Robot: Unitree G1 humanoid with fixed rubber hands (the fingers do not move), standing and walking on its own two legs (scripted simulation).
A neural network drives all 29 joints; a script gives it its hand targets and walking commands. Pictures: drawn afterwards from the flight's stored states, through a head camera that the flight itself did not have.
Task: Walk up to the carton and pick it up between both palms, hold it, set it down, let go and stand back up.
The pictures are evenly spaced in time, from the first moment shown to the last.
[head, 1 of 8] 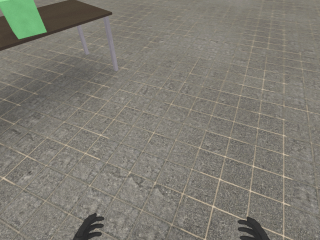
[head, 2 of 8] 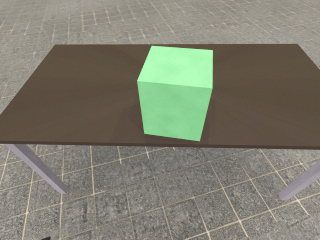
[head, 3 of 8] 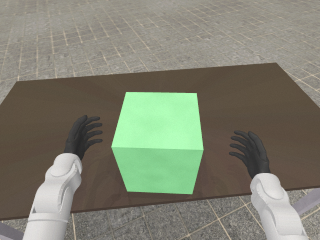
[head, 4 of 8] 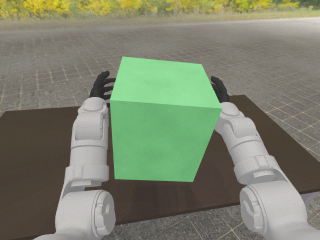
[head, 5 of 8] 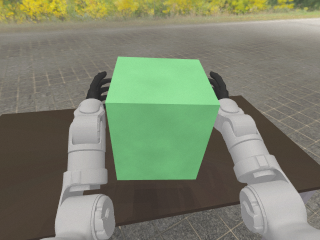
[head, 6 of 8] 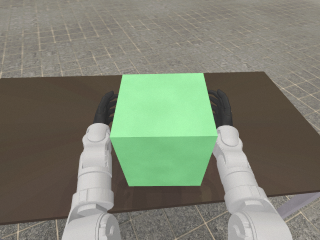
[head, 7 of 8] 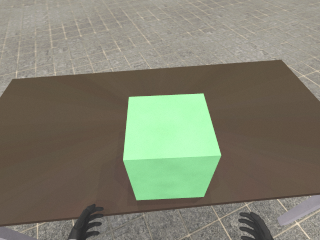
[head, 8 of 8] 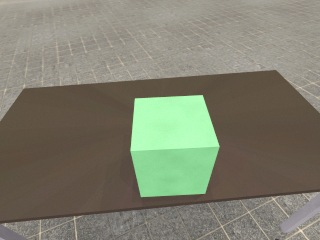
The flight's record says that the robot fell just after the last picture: no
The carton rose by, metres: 0.23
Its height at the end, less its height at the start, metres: +0.00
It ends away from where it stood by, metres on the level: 0.02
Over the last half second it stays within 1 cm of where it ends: yes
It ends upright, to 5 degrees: yes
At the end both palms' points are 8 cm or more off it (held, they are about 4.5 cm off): yes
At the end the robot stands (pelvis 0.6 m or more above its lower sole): yes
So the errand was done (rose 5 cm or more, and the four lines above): yes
